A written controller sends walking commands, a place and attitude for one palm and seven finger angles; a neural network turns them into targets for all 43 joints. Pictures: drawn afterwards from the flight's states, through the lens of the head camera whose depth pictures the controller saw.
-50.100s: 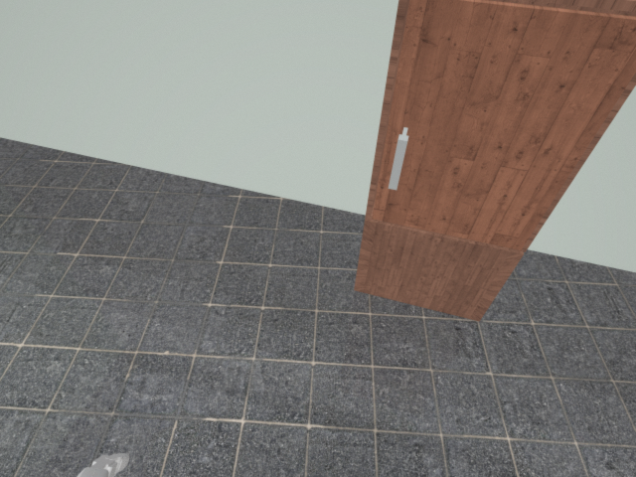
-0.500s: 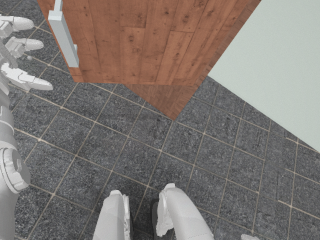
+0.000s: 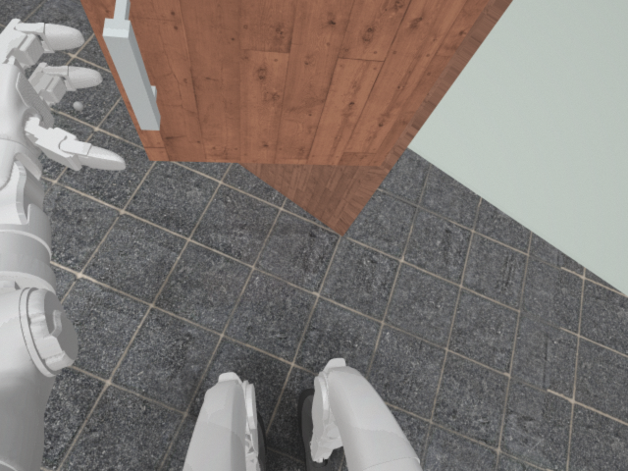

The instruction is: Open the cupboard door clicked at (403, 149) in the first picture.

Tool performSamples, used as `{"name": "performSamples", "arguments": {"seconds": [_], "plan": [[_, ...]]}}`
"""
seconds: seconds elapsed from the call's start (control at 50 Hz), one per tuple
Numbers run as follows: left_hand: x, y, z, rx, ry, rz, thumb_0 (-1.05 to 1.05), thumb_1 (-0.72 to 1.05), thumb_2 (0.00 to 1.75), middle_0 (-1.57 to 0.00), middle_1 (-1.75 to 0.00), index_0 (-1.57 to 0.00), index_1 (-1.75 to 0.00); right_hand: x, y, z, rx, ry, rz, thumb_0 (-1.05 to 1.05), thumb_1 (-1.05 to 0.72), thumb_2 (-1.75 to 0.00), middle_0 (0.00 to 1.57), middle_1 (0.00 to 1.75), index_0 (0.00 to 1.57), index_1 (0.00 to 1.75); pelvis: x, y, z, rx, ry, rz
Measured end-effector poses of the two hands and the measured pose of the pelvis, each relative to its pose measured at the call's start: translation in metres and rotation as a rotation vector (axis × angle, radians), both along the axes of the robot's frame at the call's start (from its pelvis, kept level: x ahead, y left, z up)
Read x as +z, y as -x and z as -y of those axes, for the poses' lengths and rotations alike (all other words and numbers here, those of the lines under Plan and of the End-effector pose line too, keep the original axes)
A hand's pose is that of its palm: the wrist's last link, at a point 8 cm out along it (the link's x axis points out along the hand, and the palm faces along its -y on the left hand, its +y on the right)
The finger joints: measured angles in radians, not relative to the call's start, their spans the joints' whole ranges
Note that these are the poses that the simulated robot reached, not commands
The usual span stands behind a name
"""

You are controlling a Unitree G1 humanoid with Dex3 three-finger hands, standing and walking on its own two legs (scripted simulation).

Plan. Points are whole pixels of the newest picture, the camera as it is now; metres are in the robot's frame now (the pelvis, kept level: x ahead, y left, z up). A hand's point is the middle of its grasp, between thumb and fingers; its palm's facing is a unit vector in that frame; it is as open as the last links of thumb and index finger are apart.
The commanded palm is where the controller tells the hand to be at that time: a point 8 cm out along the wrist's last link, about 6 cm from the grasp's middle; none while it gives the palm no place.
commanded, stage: slide the fingers in behind the handle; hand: left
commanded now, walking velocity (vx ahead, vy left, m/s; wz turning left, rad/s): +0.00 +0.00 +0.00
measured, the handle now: (137, 68) +0.58 +0.18 +0.04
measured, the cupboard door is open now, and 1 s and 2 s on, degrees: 39 38 38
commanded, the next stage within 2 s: close the thumb around the handle in 1.44 s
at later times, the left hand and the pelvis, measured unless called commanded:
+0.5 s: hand (112, 112) +0.52 +0.20 +0.03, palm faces +0.00 -1.00 -0.01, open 14.0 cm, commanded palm +0.51 +0.22 +0.04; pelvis +0.01 -0.01 +0.00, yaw +1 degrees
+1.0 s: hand (151, 108) +0.53 +0.16 +0.03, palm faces +0.02 -1.00 -0.02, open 14.0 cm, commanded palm +0.51 +0.19 +0.04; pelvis +0.01 -0.02 +0.00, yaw +1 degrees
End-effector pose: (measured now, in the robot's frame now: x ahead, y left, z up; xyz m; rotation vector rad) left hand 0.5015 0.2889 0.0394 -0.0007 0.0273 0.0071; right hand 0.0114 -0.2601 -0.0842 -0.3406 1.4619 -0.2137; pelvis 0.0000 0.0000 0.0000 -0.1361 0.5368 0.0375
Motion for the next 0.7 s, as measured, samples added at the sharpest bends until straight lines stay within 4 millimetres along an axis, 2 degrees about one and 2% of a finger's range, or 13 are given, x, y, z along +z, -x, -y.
{"name": "performSamples", "arguments": {"seconds": [0.12, 0.2, 0.3, 0.42, 0.6, 0.7], "plan": [[-0.008, -0.001, 0.008, 0.0, -0.004, -0.027, -0.01, -0.5, 0.3, -0.3, -1.2, -0.3, -1.2, 0.001, 0.002, 0.002, -0.008, 0.003, 0.0, 0.0, -0.91, -0.89, 0.2, 0.3, 0.21, 0.3, 0.0, -0.001, 0.0, -0.006, -0.003, -0.001], [-0.007, -0.001, 0.011, 0.008, -0.006, 0.0, -0.01, -0.5, 0.3, -0.3, -1.2, -0.3, -1.2, 0.001, 0.001, 0.003, -0.01, 0.002, -0.002, 0.0, -0.91, -0.89, 0.2, 0.3, 0.21, 0.3, 0.0, -0.002, 0.001, -0.008, -0.004, -0.003], [-0.002, 0.002, 0.016, 0.002, -0.009, 0.014, -0.01, -0.5, 0.3, -0.3, -1.2, -0.29, -1.2, 0.001, -0.004, 0.004, -0.01, -0.01, 0.001, 0.0, -0.91, -0.89, 0.2, 0.3, 0.21, 0.3, 0.003, -0.003, 0.002, -0.006, -0.008, 0.004], [-0.007, 0.003, 0.023, 0.005, -0.001, -0.031, -0.01, -0.5, 0.3, -0.3, -1.2, -0.3, -1.2, 0.001, -0.014, 0.005, 0.004, -0.017, 0.023, 0.0, -0.91, -0.89, 0.2, 0.3, 0.21, 0.3, 0.005, -0.005, 0.005, -0.001, -0.013, 0.009], [-0.004, -0.004, 0.046, -0.009, -0.005, 0.002, -0.01, -0.5, 0.3, -0.3, -1.2, -0.29, -1.2, -0.004, -0.021, 0.01, 0.012, -0.02, 0.034, 0.0, -0.91, -0.89, 0.2, 0.3, 0.21, 0.3, 0.003, -0.006, 0.009, 0.001, -0.019, 0.004], [-0.007, -0.007, 0.052, 0.01, -0.012, -0.009, -0.01, -0.5, 0.3, -0.3, -1.2, -0.3, -1.21, -0.006, -0.02, 0.012, 0.004, -0.031, 0.034, 0.0, -0.91, -0.89, 0.2, 0.3, 0.21, 0.3, 0.002, -0.006, 0.012, -0.004, -0.026, 0.0]]}}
